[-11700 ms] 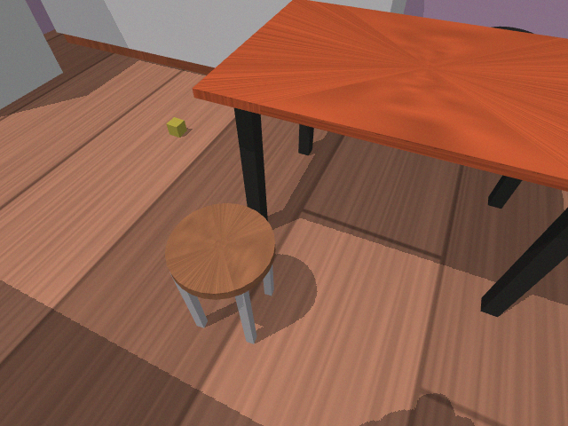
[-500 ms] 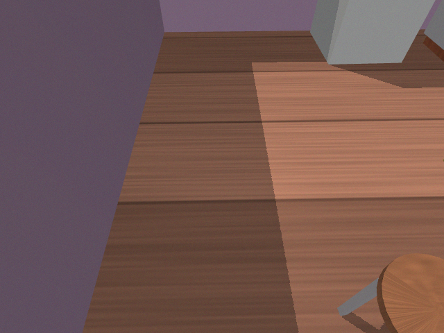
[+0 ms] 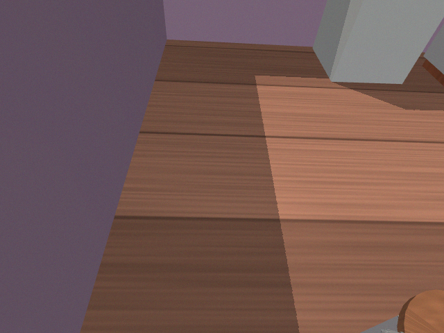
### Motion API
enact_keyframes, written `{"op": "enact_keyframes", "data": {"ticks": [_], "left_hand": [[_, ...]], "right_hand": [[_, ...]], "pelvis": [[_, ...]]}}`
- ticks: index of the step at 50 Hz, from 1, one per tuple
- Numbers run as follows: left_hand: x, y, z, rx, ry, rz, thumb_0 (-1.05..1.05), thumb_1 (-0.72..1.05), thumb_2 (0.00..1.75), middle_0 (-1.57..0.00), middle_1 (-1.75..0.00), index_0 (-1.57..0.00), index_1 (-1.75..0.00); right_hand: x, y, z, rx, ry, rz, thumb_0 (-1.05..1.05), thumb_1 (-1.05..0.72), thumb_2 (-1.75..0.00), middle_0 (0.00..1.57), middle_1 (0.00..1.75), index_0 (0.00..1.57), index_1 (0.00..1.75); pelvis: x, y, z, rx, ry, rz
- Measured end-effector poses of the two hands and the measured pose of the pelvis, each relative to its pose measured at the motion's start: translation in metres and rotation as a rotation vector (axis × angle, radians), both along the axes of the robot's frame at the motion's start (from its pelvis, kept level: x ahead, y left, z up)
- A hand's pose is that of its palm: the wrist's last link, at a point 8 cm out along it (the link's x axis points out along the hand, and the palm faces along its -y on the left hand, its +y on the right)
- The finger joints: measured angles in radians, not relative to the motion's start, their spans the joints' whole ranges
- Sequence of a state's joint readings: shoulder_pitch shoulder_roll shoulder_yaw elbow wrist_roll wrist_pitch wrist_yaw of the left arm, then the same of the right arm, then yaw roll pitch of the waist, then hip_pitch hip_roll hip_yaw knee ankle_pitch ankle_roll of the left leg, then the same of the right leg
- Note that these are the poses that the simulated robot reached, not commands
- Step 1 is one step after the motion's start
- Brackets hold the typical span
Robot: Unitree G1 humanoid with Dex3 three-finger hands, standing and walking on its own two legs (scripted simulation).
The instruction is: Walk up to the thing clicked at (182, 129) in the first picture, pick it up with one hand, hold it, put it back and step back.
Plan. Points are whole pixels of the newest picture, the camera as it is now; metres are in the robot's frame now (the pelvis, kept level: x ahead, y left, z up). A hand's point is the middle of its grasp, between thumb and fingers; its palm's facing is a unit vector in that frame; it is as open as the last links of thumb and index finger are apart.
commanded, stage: walk up
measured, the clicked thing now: out of the picture +1.00 -1.48 -0.73
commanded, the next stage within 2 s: none
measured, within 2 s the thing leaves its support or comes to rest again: neither
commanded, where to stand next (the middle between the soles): +1.14 -0.02 m, yaw +1 degrees
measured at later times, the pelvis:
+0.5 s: pelvis +0.24 -0.04 -0.01, yaw +0 degrees
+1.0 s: pelvis +0.48 +0.01 +0.00, yaw +0 degrees
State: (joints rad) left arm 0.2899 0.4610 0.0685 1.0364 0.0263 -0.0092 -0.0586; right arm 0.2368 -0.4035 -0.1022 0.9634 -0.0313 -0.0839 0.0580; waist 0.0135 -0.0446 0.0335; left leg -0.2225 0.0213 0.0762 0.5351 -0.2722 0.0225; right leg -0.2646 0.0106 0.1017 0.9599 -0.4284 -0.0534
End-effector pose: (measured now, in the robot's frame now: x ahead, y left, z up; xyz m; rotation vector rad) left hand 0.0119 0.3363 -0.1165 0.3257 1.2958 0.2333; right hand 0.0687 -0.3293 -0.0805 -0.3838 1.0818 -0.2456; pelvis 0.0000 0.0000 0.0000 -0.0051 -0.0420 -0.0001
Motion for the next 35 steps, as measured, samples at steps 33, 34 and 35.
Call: {"op": "enact_keyframes", "data": {"ticks": [33, 34, 35], "left_hand": [[0.362, -0.058, 0.032, -0.011, -0.212, -0.078, 0.01, 0.9, 0.9, -0.2, -0.3, -0.2, -0.3], [0.364, -0.053, 0.03, -0.01, -0.195, -0.069, 0.01, 0.9, 0.9, -0.2, -0.3, -0.2, -0.3], [0.366, -0.048, 0.027, -0.009, -0.179, -0.059, 0.01, 0.9, 0.9, -0.2, -0.3, -0.2, -0.3]], "right_hand": [[0.301, -0.025, -0.017, 0.076, 0.06, 0.048, 0.01, -0.91, -0.9, 0.2, 0.3, 0.2, 0.3], [0.315, -0.025, -0.015, 0.068, 0.063, 0.056, 0.01, -0.91, -0.9, 0.2, 0.3, 0.2, 0.3], [0.329, -0.024, -0.013, 0.059, 0.065, 0.063, 0.01, -0.91, -0.9, 0.2, 0.3, 0.2, 0.3]], "pelvis": [[0.311, -0.034, 0.006, -0.016, -0.004, 0.006], [0.322, -0.032, 0.005, -0.02, -0.001, 0.007], [0.332, -0.03, 0.005, -0.024, 0.002, 0.009]]}}
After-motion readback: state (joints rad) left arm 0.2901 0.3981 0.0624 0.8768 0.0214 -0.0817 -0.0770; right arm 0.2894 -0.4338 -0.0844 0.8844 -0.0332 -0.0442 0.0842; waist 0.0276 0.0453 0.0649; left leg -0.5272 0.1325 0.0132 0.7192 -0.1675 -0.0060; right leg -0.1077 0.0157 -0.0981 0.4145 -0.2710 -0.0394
